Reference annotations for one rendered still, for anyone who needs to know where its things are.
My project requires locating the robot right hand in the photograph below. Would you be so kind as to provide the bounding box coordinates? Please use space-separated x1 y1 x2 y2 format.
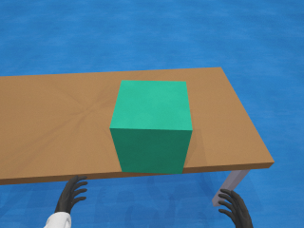
218 188 254 228

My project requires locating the left robot forearm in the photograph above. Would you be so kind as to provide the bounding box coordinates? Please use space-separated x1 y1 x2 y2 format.
44 212 71 228

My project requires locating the carton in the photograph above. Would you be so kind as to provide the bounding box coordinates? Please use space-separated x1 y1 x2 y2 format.
109 80 193 174

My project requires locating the table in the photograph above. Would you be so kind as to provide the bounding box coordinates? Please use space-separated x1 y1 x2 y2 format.
0 66 275 207

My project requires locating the robot left hand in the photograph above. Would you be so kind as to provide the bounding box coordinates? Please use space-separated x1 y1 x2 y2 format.
54 175 88 214

